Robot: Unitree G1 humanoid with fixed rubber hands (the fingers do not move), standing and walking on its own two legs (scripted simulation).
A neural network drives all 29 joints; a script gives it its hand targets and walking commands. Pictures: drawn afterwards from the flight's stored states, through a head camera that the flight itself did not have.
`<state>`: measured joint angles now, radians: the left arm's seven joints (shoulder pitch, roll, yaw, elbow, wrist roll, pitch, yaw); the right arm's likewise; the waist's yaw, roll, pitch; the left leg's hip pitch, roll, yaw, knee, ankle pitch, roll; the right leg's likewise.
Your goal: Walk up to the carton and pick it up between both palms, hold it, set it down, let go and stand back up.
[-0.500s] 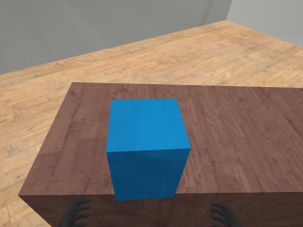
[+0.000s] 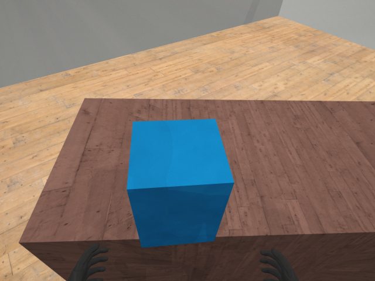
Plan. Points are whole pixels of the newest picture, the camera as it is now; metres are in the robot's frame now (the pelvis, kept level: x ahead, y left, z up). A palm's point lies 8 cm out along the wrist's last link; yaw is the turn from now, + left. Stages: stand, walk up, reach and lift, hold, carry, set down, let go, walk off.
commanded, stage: let go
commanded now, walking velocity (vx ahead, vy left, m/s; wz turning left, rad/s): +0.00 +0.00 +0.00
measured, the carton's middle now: (176, 186) +0.36 +0.04 -0.02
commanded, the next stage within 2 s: stand in 0.38 s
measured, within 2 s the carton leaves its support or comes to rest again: neither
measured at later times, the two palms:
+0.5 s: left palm out of the picture +0.14 +0.25 -0.09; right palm out of the picture +0.14 -0.23 -0.10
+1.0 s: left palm out of the picture +0.03 +0.31 -0.13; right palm out of the picture +0.07 -0.26 -0.11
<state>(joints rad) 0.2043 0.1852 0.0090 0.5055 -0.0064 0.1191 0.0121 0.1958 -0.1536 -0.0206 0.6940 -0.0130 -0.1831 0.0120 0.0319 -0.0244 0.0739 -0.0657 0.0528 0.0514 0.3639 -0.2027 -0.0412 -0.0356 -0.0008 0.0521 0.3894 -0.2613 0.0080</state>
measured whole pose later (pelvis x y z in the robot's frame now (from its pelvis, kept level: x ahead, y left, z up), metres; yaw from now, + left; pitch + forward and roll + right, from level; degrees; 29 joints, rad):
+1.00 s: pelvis -0.01 +0.02 -0.01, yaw +2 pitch -5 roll -1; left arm 0.22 0.33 0.00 0.98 0.02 0.00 0.00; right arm 0.19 -0.32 0.01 0.98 -0.02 -0.01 0.00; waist 0.01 -0.01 0.05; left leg -0.18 0.03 0.02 0.53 -0.26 0.00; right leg -0.09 -0.02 0.02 0.46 -0.29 0.04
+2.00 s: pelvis -0.02 +0.01 +0.00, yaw +4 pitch -4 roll -1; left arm 0.15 0.34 0.00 1.09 0.01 -0.01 0.00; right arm 0.12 -0.34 0.01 1.09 0.00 -0.01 0.01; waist 0.00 0.01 0.07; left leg -0.17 0.03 -0.01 0.44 -0.19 -0.02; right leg -0.08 -0.02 0.00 0.39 -0.24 0.03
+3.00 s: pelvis -0.01 +0.01 +0.00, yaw +4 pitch -4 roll -1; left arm 0.12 0.34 0.01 1.12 0.01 0.00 0.00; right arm 0.12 -0.34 0.01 1.10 -0.01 -0.01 0.00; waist 0.00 0.00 0.07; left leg -0.15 0.03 -0.02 0.41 -0.19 -0.02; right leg -0.05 -0.03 -0.01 0.36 -0.24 0.03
